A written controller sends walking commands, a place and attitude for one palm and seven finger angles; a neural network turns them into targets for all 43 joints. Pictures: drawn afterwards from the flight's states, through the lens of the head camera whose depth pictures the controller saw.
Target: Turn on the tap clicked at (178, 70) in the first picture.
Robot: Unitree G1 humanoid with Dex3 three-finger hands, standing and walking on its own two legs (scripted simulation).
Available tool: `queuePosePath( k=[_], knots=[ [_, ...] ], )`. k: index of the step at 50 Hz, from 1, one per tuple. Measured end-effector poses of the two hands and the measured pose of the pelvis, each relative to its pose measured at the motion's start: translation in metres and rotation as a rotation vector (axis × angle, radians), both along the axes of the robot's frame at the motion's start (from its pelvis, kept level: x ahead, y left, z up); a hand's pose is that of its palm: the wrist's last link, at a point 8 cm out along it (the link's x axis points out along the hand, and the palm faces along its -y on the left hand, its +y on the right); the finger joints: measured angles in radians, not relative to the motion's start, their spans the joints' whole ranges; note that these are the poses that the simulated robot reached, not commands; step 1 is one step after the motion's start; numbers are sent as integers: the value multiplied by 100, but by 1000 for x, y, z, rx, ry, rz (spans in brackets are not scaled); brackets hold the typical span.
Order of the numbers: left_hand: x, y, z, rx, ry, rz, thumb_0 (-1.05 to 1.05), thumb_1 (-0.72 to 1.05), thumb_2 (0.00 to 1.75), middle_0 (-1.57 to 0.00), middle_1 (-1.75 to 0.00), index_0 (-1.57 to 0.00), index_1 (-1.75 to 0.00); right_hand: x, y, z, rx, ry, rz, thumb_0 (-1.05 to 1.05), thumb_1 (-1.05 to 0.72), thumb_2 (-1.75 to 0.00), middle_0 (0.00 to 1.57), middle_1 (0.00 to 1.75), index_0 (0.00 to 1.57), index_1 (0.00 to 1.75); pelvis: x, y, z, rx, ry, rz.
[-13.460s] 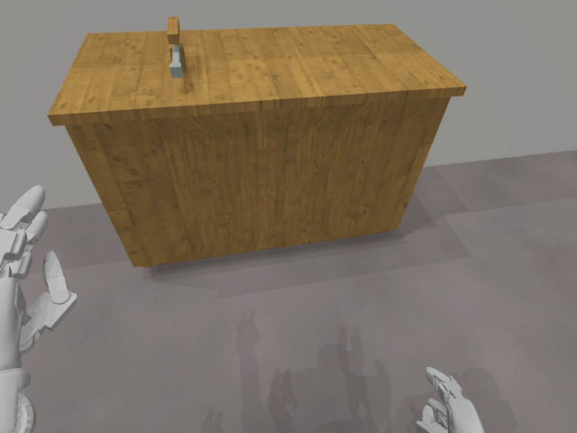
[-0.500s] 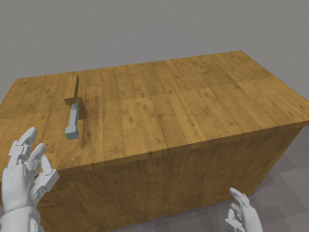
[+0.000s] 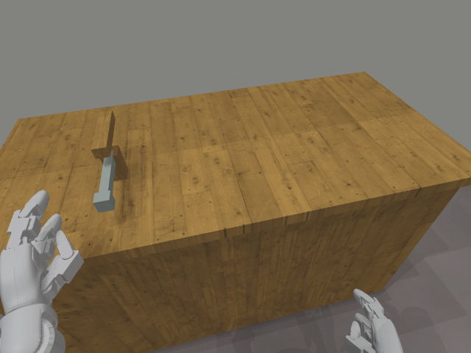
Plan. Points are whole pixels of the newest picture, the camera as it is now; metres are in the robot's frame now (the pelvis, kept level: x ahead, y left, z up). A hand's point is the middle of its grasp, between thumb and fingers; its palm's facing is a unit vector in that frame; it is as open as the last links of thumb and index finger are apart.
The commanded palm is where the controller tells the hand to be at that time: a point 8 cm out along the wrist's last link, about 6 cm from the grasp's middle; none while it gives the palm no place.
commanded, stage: reach beside the lever's end, fingers flat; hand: left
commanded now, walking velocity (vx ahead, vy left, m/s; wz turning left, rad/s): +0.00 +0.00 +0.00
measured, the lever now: (104, 201) +0.33 +0.29 +0.09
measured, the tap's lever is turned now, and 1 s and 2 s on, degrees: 0 0 0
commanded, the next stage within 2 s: push the lever round in 1.84 s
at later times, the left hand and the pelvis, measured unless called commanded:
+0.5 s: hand (78, 237) +0.24 +0.28 +0.12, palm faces +0.56 -0.82 -0.10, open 7.5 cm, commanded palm +0.20 +0.32 +0.12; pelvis +0.00 +0.01 +0.00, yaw -1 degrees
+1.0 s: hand (75, 225) +0.27 +0.31 +0.10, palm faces +0.58 -0.81 -0.09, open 7.7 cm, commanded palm +0.23 +0.34 +0.10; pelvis +0.00 +0.02 +0.00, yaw -1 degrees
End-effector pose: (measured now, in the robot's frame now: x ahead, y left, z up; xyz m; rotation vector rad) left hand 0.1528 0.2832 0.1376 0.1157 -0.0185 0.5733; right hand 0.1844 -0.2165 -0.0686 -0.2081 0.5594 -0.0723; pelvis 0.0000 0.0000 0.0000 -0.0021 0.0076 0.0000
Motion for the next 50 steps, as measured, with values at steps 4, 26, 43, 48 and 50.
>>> queuePosePath(
  k=[4, 26, 43, 48, 50],
  knots=[
    [6, 2, -3, -7, 0, -2, 2, 90, 90, -20, -30, -20, -30, -2, -2, -2, -5, 11, -7, 1, -90, -90, 20, 30, 20, 29, 0, 1, 0, 1, 2, 0],
    [39, 28, -18, -22, 24, 27, 2, 90, 90, -19, -26, -19, -26, -6, -1, -5, -20, 69, -44, 1, -90, -90, 20, 30, 20, 29, 5, 9, 2, -1, 25, -11],
    [56, 43, -28, -30, 13, 37, 2, 90, 90, -18, -22, -17, -22, -12, 2, -10, -29, 102, -58, 1, -90, -90, 20, 30, 20, 29, 3, 15, 1, -3, 39, -13],
    [64, 50, -31, -34, 14, 42, 2, 90, 90, -17, -21, -17, -20, -16, 0, -12, -33, 116, -67, 1, -90, -90, 20, 30, 20, 30, 2, 15, 0, -4, 46, -15],
    [67, 54, -32, -34, 16, 46, 2, 90, 90, -17, -20, -17, -20, -17, -1, -12, -33, 121, -74, 1, -90, -90, 20, 30, 20, 30, 2, 15, 0, -4, 49, -17]
  ],
)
